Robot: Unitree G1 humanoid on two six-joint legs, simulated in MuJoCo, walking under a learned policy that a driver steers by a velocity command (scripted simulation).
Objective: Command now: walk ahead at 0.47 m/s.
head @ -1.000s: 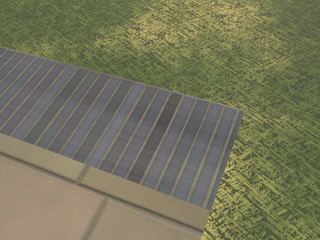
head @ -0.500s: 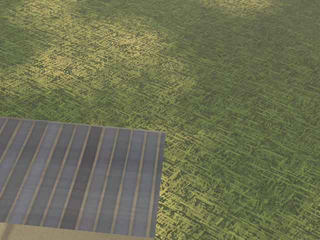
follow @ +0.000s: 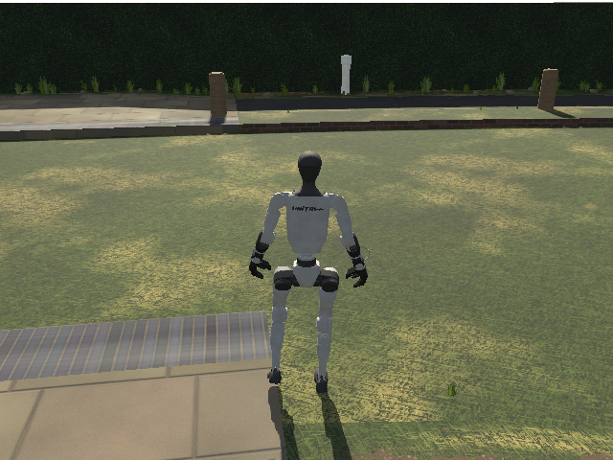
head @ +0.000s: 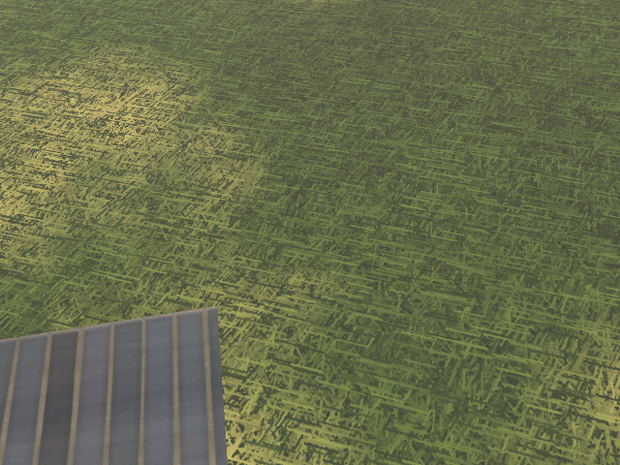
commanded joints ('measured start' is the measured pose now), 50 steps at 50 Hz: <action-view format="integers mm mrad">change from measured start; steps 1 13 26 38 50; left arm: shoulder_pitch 3 190 6 -192 71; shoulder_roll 126 107 102 77 19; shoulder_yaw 36 -14 -42 -84 -58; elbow -27 110 -2 -61 71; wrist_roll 10 114 119 66 52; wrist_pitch -39 -62 -67 -27 -71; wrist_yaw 9 -32 8 16 61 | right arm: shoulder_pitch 42 -227 181 119 -99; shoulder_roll -86 -12 -56 -138 30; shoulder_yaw -24 34 3 -23 41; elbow -39 -108 92 1 -68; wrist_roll -2 -96 -54 -77 -102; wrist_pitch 13 15 -59 -46 -24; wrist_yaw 6 87 45 98 62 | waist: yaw -4 62 -73 -66 47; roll -117 -107 -3 24 -91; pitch -78 19 -121 -41 -97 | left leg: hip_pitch -149 -345 446 226 -264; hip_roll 55 -70 82 -17 -25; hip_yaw -47 -7 -449 -394 -65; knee -20 -468 -842 -813 -86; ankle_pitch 110 499 401 288 10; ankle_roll -8 28 357 256 -41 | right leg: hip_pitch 160 394 -436 -120 197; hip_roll -275 -300 -115 -55 -294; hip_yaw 239 -46 193 45 221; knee -300 -356 887 61 -317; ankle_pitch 220 364 -191 165 183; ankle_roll -175 -149 76 114 -180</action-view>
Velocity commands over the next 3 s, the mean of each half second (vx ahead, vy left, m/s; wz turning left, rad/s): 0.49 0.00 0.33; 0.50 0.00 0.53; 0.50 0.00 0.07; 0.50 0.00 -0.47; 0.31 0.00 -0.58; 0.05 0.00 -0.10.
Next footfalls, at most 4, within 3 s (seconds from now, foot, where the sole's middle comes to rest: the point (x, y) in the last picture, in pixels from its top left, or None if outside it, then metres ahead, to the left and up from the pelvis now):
0.40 left None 0.43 0.16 -0.77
0.82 right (316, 344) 0.72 0.03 -0.77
1.30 left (185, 331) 0.77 0.35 -0.77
1.74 right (209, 237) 1.16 0.35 -0.91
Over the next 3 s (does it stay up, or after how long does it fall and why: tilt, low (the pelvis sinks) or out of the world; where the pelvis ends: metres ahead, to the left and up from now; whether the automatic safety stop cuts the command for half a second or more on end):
stays up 1.30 0.46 -0.15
